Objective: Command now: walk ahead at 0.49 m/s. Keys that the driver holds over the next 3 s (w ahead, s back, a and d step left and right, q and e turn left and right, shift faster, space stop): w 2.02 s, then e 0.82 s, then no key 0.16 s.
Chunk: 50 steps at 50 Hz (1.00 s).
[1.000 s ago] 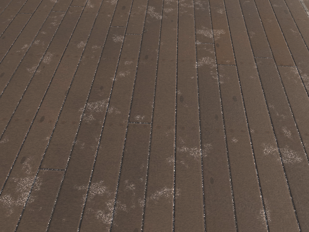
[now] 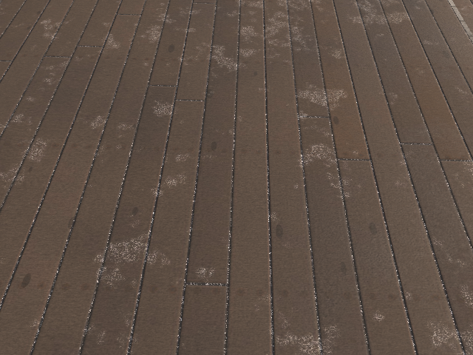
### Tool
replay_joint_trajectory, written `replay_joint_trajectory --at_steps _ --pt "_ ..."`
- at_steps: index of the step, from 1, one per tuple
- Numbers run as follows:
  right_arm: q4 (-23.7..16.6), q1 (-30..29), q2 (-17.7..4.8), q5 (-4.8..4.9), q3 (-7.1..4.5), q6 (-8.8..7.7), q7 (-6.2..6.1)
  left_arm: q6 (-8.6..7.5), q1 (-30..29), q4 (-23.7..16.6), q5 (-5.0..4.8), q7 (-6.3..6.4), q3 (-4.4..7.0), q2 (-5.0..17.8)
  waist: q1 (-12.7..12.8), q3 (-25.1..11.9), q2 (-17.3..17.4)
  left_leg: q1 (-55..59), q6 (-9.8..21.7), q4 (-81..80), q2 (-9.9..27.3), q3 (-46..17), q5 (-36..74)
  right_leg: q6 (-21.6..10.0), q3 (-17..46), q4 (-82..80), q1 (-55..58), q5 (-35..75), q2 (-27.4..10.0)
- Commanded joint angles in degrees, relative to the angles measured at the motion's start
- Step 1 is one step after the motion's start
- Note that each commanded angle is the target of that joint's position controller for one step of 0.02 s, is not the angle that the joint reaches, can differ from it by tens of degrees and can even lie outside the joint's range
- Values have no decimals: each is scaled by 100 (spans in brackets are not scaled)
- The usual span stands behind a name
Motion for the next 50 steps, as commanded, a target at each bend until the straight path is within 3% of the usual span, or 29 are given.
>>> replay_joint_trajectory --at_steps 1,7,9,11,12,13,14,15,16,17,18,20,22,24,27,30,34,37,39,40,41,42,43,44,45,46,47,48,50 --pt "-156 269 -599 17 -72 -89 -35 -34 -533 -378 -34 -25 11 187 10 434 387 -178 468 -820 1578 -1041 1211 103 -140 -752 -275 608 36" --pt "130 845 -603 -67 -27 -58 -145 -73 -1479 -642 -63 -25 -31 161 -258 542 467 828 472 -456 1708 -876 2380 -17 -385 -1855 -234 534 348" --pt "193 822 -695 -106 -46 -43 -185 -114 -1541 -708 -75 -15 -15 206 -193 549 544 1111 491 -211 1863 -889 2925 -161 -394 -2086 -65 163 420" --pt "210 623 -782 -117 -60 -37 -209 -165 -1098 -592 -82 36 29 267 78 322 618 1128 371 416 1853 -727 4399 -368 -537 -2359 793 -323 717" --pt "231 557 -849 -116 -73 -26 -209 -198 -480 -394 -82 86 90 367 334 -6 645 1084 299 1111 1798 -664 5074 -492 -599 -2517 1559 -448 920" --pt "217 428 -881 -83 -73 -13 -195 -254 536 -57 -42 149 176 517 773 -534 528 664 188 2197 1608 -468 4900 -666 -571 -2831 2835 -180 950" --pt "32 328 -747 -16 -18 -34 -175 -298 1589 160 114 222 307 945 1147 -1235 194 -599 97 3799 1385 -331 3070 -989 615 -2852 4442 -722 -155" --pt "-40 1059 -92 223 101 -25 -102 -278 1892 210 183 209 432 1459 813 -1998 -1130 -2828 -184 6101 287 -47 -1539 -1926 3552 -3311 6101 -975 -1930" --pt "23 659 -770 65 -79 -17 -134 -196 1569 206 -54 157 389 1112 811 -1714 -240 -3377 -86 6586 388 -769 -1702 -1833 3941 -3796 5631 -1242 -1678" --pt "-210 45 -782 27 -106 -44 -119 -210 907 136 -124 136 300 850 563 -784 -122 -3545 -54 6353 709 -816 -1090 -1583 2860 -3949 4738 -986 -1440" --pt "-273 -251 -698 4 -96 -67 -104 -262 607 124 -108 109 227 551 426 -394 124 -3324 -62 6023 883 -792 -737 -1398 2261 -4148 4006 -309 -1195" --pt "-238 -141 -458 -146 -86 82 -39 -330 613 302 -119 143 115 214 61 -117 47 -2756 -154 5514 1090 -754 -554 -1036 1414 -4381 3138 304 -747" --pt "-223 -125 -286 -188 -69 198 26 -415 920 488 -129 159 108 247 -30 -56 -23 -2659 -259 5283 1101 -640 -540 -1065 1138 -4478 2942 843 -647" --pt "-353 -519 -311 -194 -79 265 73 -455 1095 588 -147 169 121 390 -54 101 -55 -2964 -345 4952 1182 -517 -230 -1023 839 -4652 2879 892 -509" --pt "-632 -1353 -378 -161 -62 299 91 -439 1419 697 -151 162 93 414 90 322 -96 -3399 -468 4183 1285 -350 433 -951 578 -4786 2967 1179 -371" --pt "-819 -2054 -337 -85 -12 289 99 -431 1737 774 -159 170 54 398 305 341 -129 -3318 -501 3212 1170 -165 998 -757 395 -4804 3185 1391 -236" --pt "-1014 -2731 -356 -67 28 263 76 -410 2144 940 -112 217 36 436 502 470 -189 -3317 -404 2407 1014 -34 1052 -832 335 -4665 3824 1665 -395" --pt "-1142 -2957 -452 -76 -4 211 71 -373 2244 1038 -51 278 56 517 482 536 -184 -3314 -221 2071 935 -49 590 -872 387 -4384 4384 2157 -649" --pt "-1058 -2595 -501 -79 -50 154 37 -358 2068 1045 -36 309 76 592 244 369 -203 -2627 -27 1795 698 61 129 -770 249 -3823 4465 3343 -666" --pt "-871 -2035 -570 -86 -104 117 -2 -345 1991 1051 -39 310 89 641 12 81 -209 -1909 86 1627 492 150 9 -699 164 -3178 4419 4030 -594" --pt "-526 -1052 -692 -124 -186 61 -54 -326 1880 1032 -66 297 83 637 -399 -417 -47 -697 243 1306 393 182 248 -582 -45 -2105 4052 3992 -368" --pt "-287 22 -1108 -269 -319 8 -120 -339 1803 857 -128 278 29 504 -767 -1106 309 885 565 1268 1417 -942 -120 -464 -205 -522 2841 2339 -122" --pt "-222 443 -1675 -310 -466 34 -112 -329 2480 766 -366 207 -73 -73 -531 -1888 1635 2486 1479 684 3129 -3815 -559 -184 -497 1776 722 -1846 984" --pt "-262 9 -1359 -87 -417 127 -70 -320 2042 804 -196 221 90 527 -459 -1573 783 2027 1364 214 2917 -4206 -892 -279 296 2264 119 -2296 870" --pt "-362 -670 -1083 -28 -330 122 -53 -338 1477 591 -166 201 116 526 -219 -680 606 1182 1152 109 2719 -3210 -784 -317 338 2139 -105 -1743 556" --pt "-387 -973 -756 -47 -246 74 -25 -361 1208 535 -152 186 109 444 -79 -317 317 476 968 -94 2486 -2645 -183 -311 345 1801 105 -1353 372" --pt "-304 -984 -504 -41 -162 27 -7 -303 1040 534 -58 179 144 397 81 25 208 -121 552 -123 2028 -1944 711 -319 359 1415 489 -1187 203" --pt "-212 -968 -464 -28 -143 12 -52 -214 1402 564 -9 132 92 150 296 -152 660 -362 646 -262 2058 -1821 562 -222 282 1223 781 -1193 189" --pt "-97 -746 -440 -24 -117 -76 -81 -95 1313 569 50 75 93 90 359 -33 515 -647 666 -439 1923 -1587 759 -107 210 1033 878 -1104 176"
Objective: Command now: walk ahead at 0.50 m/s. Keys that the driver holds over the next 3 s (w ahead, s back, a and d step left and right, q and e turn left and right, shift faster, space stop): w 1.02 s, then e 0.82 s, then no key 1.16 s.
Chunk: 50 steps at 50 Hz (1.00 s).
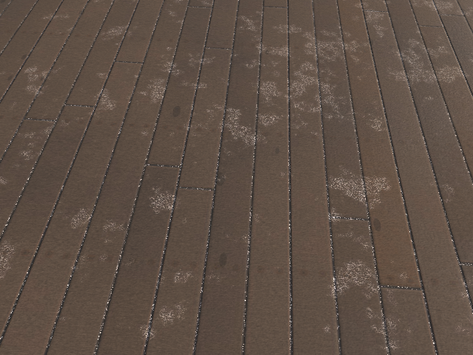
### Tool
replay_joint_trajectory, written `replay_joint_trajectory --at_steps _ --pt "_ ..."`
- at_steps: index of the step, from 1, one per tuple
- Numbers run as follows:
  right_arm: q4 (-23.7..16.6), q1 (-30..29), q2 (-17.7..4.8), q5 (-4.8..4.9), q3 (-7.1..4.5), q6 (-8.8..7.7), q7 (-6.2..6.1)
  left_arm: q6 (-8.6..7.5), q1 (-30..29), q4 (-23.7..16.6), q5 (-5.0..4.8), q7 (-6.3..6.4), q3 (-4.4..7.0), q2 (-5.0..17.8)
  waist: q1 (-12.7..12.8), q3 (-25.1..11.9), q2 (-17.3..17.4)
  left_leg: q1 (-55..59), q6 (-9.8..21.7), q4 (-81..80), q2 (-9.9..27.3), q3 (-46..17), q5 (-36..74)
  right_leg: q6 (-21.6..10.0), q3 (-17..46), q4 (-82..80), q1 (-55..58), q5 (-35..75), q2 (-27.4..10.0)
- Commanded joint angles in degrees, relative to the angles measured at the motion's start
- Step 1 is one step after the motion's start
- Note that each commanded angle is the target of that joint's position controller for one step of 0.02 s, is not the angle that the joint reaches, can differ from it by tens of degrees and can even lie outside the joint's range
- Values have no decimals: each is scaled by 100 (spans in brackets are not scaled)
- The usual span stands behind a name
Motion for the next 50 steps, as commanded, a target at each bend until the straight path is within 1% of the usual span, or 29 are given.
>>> replay_joint_trajectory --at_steps 1,2,4,9,13,16,17,18,19,20,21,22,23,24,25,26,27,29,30,33,35,41,44,45,46,47,48,49,50 --pt "-5 469 -348 23 -16 -156 -33 120 415 -162 61 -80 36 95 168 -82 431 347 759 -1489 1572 -1577 756 140 96 -225 -620 284 -291" --pt "29 595 -475 26 -36 -171 -45 143 131 -275 61 -92 42 133 145 40 411 339 771 -1591 1572 -1485 756 191 55 -463 -827 491 -360" --pt "87 833 -526 25 -33 -161 -38 176 -393 -456 54 -109 29 152 40 128 395 459 743 -1750 1520 -1392 638 281 -34 -950 -1152 935 -439" --pt "204 1305 -493 27 12 -157 -36 149 -1492 -826 -37 -134 -44 124 -236 296 496 817 614 -1740 1357 -983 1234 330 -282 -2413 -1144 1697 -310" --pt "347 1651 -534 -21 7 -130 -79 110 -2017 -1034 -49 -123 -46 198 -389 351 548 1526 630 -1477 1560 -951 1764 204 -352 -2964 -1191 1569 -183" --pt "396 1574 -624 -60 -26 -100 -129 41 -1956 -1093 -43 -99 0 290 -258 314 585 1873 533 -1010 1693 -878 2679 -22 -428 -3323 -796 1004 -15" --pt "395 1477 -672 -61 -39 -92 -138 9 -1630 -1004 -36 -72 37 336 -92 155 612 1854 456 -587 1666 -788 3464 -122 -504 -3471 -268 807 150" --pt "397 1379 -710 -38 -49 -71 -134 -37 -914 -767 -17 -35 95 394 230 -189 529 1746 365 237 1524 -631 4057 -241 -619 -3797 616 889 357" --pt "349 1326 -639 -14 -20 -65 -121 -101 115 -420 56 24 198 615 604 -776 322 1133 235 1409 1256 -419 3658 -426 -434 -3908 1993 989 230" --pt "109 1459 -272 131 87 -74 -79 -146 1084 -285 212 91 343 1189 801 -1604 -466 -483 13 3357 812 -120 1511 -883 1454 -4071 3726 369 -1321" --pt "118 1835 -210 220 49 -83 -42 -50 1178 -215 69 42 424 1428 631 -2170 -1382 -1854 -92 5012 -124 -313 -2044 -1500 3839 -4973 4387 94 -2306" --pt "83 1353 -597 79 -57 -44 -62 5 475 -342 -61 13 352 1144 395 -1365 -438 -2352 5 5321 325 -866 -1662 -1300 3226 -5042 3695 -185 -2007" --pt "-52 876 -508 42 -48 -73 -28 -21 -41 -436 -92 -7 245 764 278 -688 -110 -2395 18 5133 536 -878 -1153 -1159 2476 -5188 2852 39 -1793" --pt "-66 737 -369 40 -36 -72 -12 -61 -274 -428 -68 -16 167 497 83 -316 48 -2153 13 4737 738 -865 -824 -930 1911 -5403 2196 516 -1514" --pt "-94 642 -322 -63 -55 0 10 -105 -279 -341 -89 -2 94 292 -75 -127 61 -1886 -17 4422 861 -869 -667 -676 1457 -5507 1777 969 -1182" --pt "-38 902 -161 -114 -24 81 51 -136 -209 -263 -90 27 84 302 -204 -208 -221 -1628 -89 4268 878 -817 -628 -700 1258 -5576 1580 1135 -1172" --pt "-22 903 -157 -139 -28 141 72 -182 -35 -188 -87 35 73 277 -224 -186 -171 -1568 -139 4222 880 -776 -594 -729 1161 -5621 1511 1453 -1108" --pt "-117 640 -154 -139 -41 213 104 -241 210 -79 -103 48 80 390 -277 -69 -75 -1825 -230 3979 911 -679 -387 -751 871 -5722 1541 1781 -1008" --pt "-225 366 -174 -139 -40 237 119 -249 314 -49 -103 57 93 487 -246 10 -100 -2038 -287 3767 968 -635 -192 -788 805 -5821 1554 1752 -1012" --pt "-481 -399 -235 -106 -28 267 137 -234 684 52 -111 55 48 424 -90 221 -80 -2513 -405 3086 1022 -501 351 -733 565 -5916 1798 2187 -878" --pt "-637 -848 -187 -62 16 248 147 -230 786 70 -103 55 32 438 3 251 -142 -2417 -452 2384 975 -409 679 -711 414 -5945 1837 2192 -799" --pt "-961 -1750 -204 -29 70 195 139 -204 1402 303 -52 118 17 494 280 353 -193 -2395 -261 1273 722 -198 770 -701 286 -5678 2801 3021 -997" --pt "-1016 -1670 -294 -26 31 124 117 -176 1295 348 -9 169 47 591 122 306 -242 -1964 -22 911 549 -134 225 -619 198 -5210 3123 4007 -1129" --pt "-929 -1353 -347 -28 -6 96 87 -170 1186 342 -5 177 61 644 -41 140 -276 -1438 82 790 376 -51 10 -545 110 -4806 3097 4806 -1105" --pt "-714 -700 -425 -41 -64 57 45 -153 1105 344 -13 172 73 689 -317 -193 -242 -641 201 564 170 45 -17 -468 7 -4049 3027 5397 -1006" --pt "-369 320 -587 -101 -153 -1 -10 -139 1002 306 -46 158 56 658 -729 -732 -53 685 373 318 205 -38 234 -342 -204 -2910 2492 5059 -760" --pt "-193 1297 -1105 -262 -296 -46 -79 -149 1090 92 -187 114 -35 369 -947 -1492 589 2444 798 231 1564 -1657 -271 -149 -454 -1075 908 3089 -368" --pt "-153 1455 -1429 -166 -396 30 -30 -162 1564 61 -319 70 -29 183 -732 -2165 1690 3357 1507 -615 2863 -4344 -520 12 -413 911 -670 -1100 715" --pt "-266 823 -1224 -11 -342 94 6 -129 1108 35 -164 89 92 615 -548 -1545 750 2761 1357 -754 2602 -3996 -712 -89 294 1259 -1188 -877 335"
Over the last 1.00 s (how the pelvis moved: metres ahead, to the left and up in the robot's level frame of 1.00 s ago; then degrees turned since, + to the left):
0.55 0.00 -0.01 0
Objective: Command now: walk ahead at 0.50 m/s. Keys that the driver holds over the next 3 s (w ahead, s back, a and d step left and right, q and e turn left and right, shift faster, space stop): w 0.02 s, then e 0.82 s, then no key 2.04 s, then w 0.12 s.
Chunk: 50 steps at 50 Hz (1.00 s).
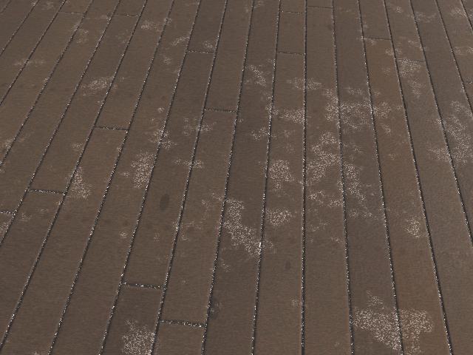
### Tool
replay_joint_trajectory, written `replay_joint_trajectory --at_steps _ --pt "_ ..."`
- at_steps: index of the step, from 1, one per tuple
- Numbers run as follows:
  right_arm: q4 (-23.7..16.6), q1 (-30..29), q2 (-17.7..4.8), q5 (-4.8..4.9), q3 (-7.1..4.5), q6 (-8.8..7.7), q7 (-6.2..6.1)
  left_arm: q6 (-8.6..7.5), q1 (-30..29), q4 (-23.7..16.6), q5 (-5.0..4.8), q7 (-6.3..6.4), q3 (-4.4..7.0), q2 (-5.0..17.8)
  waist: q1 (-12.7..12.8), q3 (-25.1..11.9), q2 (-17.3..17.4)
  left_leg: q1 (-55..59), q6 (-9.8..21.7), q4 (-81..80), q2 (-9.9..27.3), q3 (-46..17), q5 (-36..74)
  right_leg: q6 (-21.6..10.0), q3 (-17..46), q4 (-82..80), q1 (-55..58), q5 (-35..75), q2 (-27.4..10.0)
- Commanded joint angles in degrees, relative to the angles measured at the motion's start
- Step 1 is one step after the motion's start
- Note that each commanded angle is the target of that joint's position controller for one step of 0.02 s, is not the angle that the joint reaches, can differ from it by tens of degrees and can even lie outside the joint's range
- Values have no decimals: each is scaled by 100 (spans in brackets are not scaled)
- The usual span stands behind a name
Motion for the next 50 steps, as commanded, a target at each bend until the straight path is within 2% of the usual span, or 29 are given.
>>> replay_joint_trajectory --at_steps 1,2,3,4,5,6,8,11,14,19,21,22,23,24,25,26,27,28,29,30,32,34,37,41,45,47,48,49,50 --pt "263 1473 -955 129 -276 67 -18 -90 -210 -529 22 -30 163 677 -593 -858 368 3041 1225 -1805 2175 -3209 -794 -193 509 2731 -3208 274 -235" --pt "249 1207 -632 96 -179 16 -23 -88 -326 -520 12 -31 139 500 -398 -390 105 2324 1005 -1968 1976 -2550 230 -169 504 2340 -2979 548 -411" --pt "311 1131 -422 113 -104 -36 -53 -4 -331 -509 91 -39 148 409 -202 -215 80 1783 743 -2081 1710 -1951 1009 -119 524 2013 -2600 641 -515" --pt "384 1193 -371 105 -73 -91 -84 100 -25 -406 149 -44 130 276 -70 -225 327 1457 714 -2033 1695 -1550 2020 -39 494 1879 -2194 571 -499" --pt "458 1348 -321 95 -46 -152 -90 180 58 -361 168 -39 139 245 -14 -242 309 1353 678 -1950 1642 -1250 2944 5 472 1817 -2020 546 -442" --pt "500 1439 -377 108 -42 -204 -96 241 39 -376 168 -37 156 227 46 -246 337 1324 638 -1897 1577 -948 3547 41 426 1731 -2025 644 -370" --pt "473 1449 -582 109 -63 -222 -132 318 -252 -518 150 -47 183 283 101 -274 440 1410 564 -1858 1486 -532 3928 90 310 1383 -2268 1016 -348" --pt "437 1456 -578 124 -27 -135 -202 349 -922 -815 120 -100 129 229 20 -248 610 1471 439 -1796 1297 -10 3893 138 71 346 -2357 1645 -379" --pt "463 1636 -663 146 -35 -61 -277 363 -1389 -1025 116 -129 61 177 -159 -342 658 1674 434 -1612 1335 236 3886 98 -186 -483 -2091 2072 -308" --pt "491 1773 -819 118 -132 128 -360 381 -1505 -1225 171 -122 113 374 -247 -328 698 2195 426 -824 1661 208 3746 -135 -331 -1128 -1937 1281 -179" --pt "453 1713 -897 134 -189 206 -377 331 -1168 -1184 180 -104 173 438 -107 -468 539 2207 282 127 1642 282 3726 -315 -377 -1711 -1477 1194 -13" --pt "433 1798 -963 123 -228 245 -363 261 -797 -1117 193 -72 240 597 98 -712 95 1926 8 1100 1436 443 3161 -481 -83 -2270 -836 2288 -90" --pt "169 1872 -876 128 -211 266 -340 197 -386 -1163 228 -4 416 1285 189 -1214 -859 836 -337 2784 954 652 754 -927 1548 -2366 217 4940 -1376" --pt "-99 1832 -577 210 -157 359 -312 333 -414 -1214 22 28 545 1628 123 -1737 -1592 -491 -544 4128 -278 119 -3094 -2131 3188 -2611 838 6194 -2438" --pt "-58 1658 -663 60 -155 451 -301 418 -460 -1248 -105 -6 520 1482 113 -1581 -491 -596 -582 4362 152 -620 -3002 -2093 2857 -2792 417 5182 -2325" --pt "-142 1322 -609 97 -160 473 -282 477 -850 -1317 -41 17 459 1221 49 -938 -218 -791 -609 4305 226 -691 -2565 -1922 2511 -3002 -201 4074 -2014" --pt "-167 1161 -590 123 -169 462 -293 545 -1182 -1370 19 52 381 998 -128 -440 28 -795 -625 3814 356 -749 -2102 -1555 2173 -3226 -736 3232 -1626" --pt "-213 1094 -703 39 -203 496 -294 586 -1408 -1431 -18 73 345 866 -251 -332 40 -702 -609 3431 435 -783 -1720 -1206 1906 -3392 -952 2464 -1272" --pt "-183 1323 -643 -20 -191 559 -293 581 -1464 -1493 41 77 342 875 -294 -428 -379 -502 -639 3401 341 -696 -1644 -1276 1892 -3383 -1098 2672 -1238" --pt "-176 1387 -626 -20 -186 604 -299 549 -1390 -1487 61 55 342 879 -304 -526 -344 -455 -669 3341 307 -729 -1595 -1280 1862 -3317 -1030 2968 -1168" --pt "-229 1347 -569 39 -173 642 -296 497 -1362 -1509 74 20 385 1034 -303 -708 -196 -421 -734 2957 262 -773 -1505 -1170 1826 -3282 -942 2764 -995" --pt "-355 1136 -614 56 -173 672 -292 506 -1223 -1512 81 13 425 1181 -205 -772 -325 -515 -780 2587 232 -824 -1486 -1107 2025 -3334 -788 2276 -967" --pt "-531 842 -696 80 -177 711 -296 571 -1176 -1580 85 -3 456 1249 -82 -732 -512 -564 -798 2154 174 -896 -1487 -1024 2422 -3532 -743 978 -933" --pt "-681 721 -721 132 -154 664 -312 618 -1157 -1645 117 -33 499 1324 -20 -701 -558 -298 -718 1581 25 -944 -1615 -962 2805 -3549 -746 715 -924" --pt "-646 1169 -725 214 -120 584 -339 660 -1317 -1686 127 -66 481 1250 -137 -812 -688 628 -480 599 -178 -806 -1721 -784 2894 -3478 -943 1106 -860" --pt "-533 1655 -679 212 -102 541 -360 711 -1431 -1677 60 -50 459 1198 -383 -770 -652 1485 -288 -733 -268 -672 -1140 -499 2818 -3326 -1292 986 -658" --pt "-532 1706 -829 160 -128 509 -391 711 -1387 -1690 15 -21 418 1074 -379 -650 -367 1866 -174 -1478 30 -967 -1010 -211 2606 -3077 -1657 504 -376" --pt "-688 1523 -1237 62 -189 489 -423 703 -1055 -1695 -28 9 333 752 -160 -731 768 2102 108 -2172 1336 -2405 -1764 82 1925 -1872 -2107 -221 186" --pt "-898 934 -1615 -6 -250 480 -375 652 -1329 -1759 6 51 399 972 -211 -212 1463 1253 666 -2513 2274 -3610 -1371 200 878 -811 -2720 -509 1030"
Over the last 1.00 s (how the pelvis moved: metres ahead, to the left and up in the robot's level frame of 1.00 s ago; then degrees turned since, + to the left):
0.53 -0.02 -0.02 0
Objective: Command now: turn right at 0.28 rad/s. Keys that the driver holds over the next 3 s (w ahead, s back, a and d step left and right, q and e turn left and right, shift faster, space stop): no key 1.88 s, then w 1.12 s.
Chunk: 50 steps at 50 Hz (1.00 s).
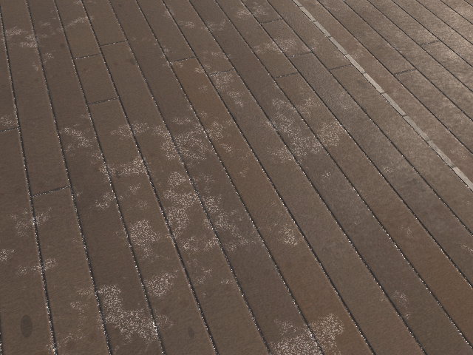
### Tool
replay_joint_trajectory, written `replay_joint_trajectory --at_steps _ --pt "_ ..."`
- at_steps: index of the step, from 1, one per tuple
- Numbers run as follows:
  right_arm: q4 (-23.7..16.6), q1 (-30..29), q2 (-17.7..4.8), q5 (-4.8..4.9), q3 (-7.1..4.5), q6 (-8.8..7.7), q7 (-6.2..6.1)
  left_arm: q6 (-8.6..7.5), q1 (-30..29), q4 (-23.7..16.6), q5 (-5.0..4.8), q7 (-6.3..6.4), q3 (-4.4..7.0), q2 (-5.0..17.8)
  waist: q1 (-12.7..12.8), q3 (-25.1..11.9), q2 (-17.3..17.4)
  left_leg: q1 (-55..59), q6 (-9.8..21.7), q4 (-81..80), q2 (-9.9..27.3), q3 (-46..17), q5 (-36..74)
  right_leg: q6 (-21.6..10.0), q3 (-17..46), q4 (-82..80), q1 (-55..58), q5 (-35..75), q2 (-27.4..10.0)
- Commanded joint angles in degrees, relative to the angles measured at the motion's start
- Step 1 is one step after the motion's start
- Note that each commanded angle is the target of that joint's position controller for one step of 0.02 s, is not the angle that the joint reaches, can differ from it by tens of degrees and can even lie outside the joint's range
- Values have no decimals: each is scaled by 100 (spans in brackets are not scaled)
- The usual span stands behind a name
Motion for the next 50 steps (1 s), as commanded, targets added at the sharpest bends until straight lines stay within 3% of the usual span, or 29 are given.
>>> replay_joint_trajectory --at_steps 1,2,4,8,11,13,15,16,17,18,19,20,23,32,50 --pt "-416 -93 -1010 -132 -199 -120 10 -120 -36 -343 145 52 143 712 14 155 938 -320 1187 -1776 2309 -2451 128 115 39 2136 -481 -1541 -116" --pt "-436 -411 -754 -66 -118 -156 35 -125 191 -224 115 1 147 638 283 111 725 -390 1050 -1579 1910 -1827 731 115 40 2567 -288 -1200 -94" --pt "-479 -565 -654 -24 -82 -195 53 -77 473 -31 115 -35 120 556 337 -25 888 -46 869 -1322 1439 -1076 1654 229 -77 3101 -270 -903 -108" --pt "-222 53 -592 -13 -26 -230 67 -15 87 -13 45 -9 -35 318 -52 -114 966 957 938 -927 1353 -779 2936 506 -288 2123 -327 -1074 -358" --pt "-40 302 -768 -37 -50 -186 85 1 -134 21 -29 54 -157 224 -272 -228 1203 1164 932 -664 1348 -779 3354 496 -756 857 373 -1364 -521" --pt "81 367 -863 -43 -80 -134 112 -18 -57 108 -100 111 -174 280 -254 -215 1288 1193 876 -490 1345 -874 3726 394 -910 -6 744 -998 -514" --pt "162 276 -850 7 -86 -120 119 -97 225 291 -62 166 -203 304 -42 -242 1028 855 536 -339 1274 -851 3548 260 -725 -1433 1665 616 -745" --pt "132 308 -726 24 -48 -166 140 -164 248 323 16 204 -179 519 -109 -447 745 462 303 -338 1190 -821 2910 172 -256 -1443 2319 1154 -1156" --pt "73 433 -615 36 -37 -207 177 -212 235 357 84 221 -144 839 -344 -506 87 44 161 -305 859 -515 1813 -24 255 -942 2678 2629 -1763" --pt "255 499 -311 78 61 -167 161 -221 -78 445 -37 176 -246 528 -383 -430 -416 450 93 -841 621 -315 618 -284 217 -878 2025 2395 -1855" --pt "360 310 -528 17 24 -133 134 -249 -240 397 -23 135 -273 377 -227 -56 -219 507 52 -829 609 -336 768 -208 148 -939 1801 1892 -1628" --pt "380 57 -657 19 -24 -115 131 -273 -143 478 -10 135 -301 336 -90 -36 -57 582 57 -792 611 -349 955 -116 46 -1025 1727 1613 -1484" --pt "566 149 -556 26 0 -90 170 -301 49 774 -25 200 -308 461 -147 43 -158 713 35 -826 697 -364 1219 -50 -35 -1143 1622 1324 -1356" --pt "1163 260 -426 15 89 -66 151 -330 29 1152 -20 203 -407 357 -167 252 175 673 -54 -938 694 -353 805 -106 37 -1404 1329 481 -1350" --pt "1724 554 -213 24 235 -91 103 -349 496 1605 -21 205 -534 93 -145 279 241 503 -49 -863 738 -356 718 -115 -76 -1336 1233 453 -1250"
Over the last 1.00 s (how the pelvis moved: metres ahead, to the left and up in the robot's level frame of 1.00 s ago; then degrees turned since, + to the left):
0.18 0.02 0.01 -27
